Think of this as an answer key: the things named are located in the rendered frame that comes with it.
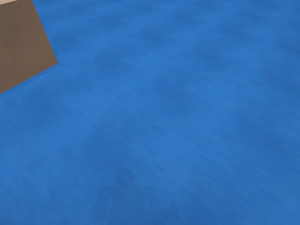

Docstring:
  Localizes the pedestal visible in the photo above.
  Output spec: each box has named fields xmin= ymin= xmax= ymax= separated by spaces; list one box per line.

xmin=0 ymin=0 xmax=57 ymax=94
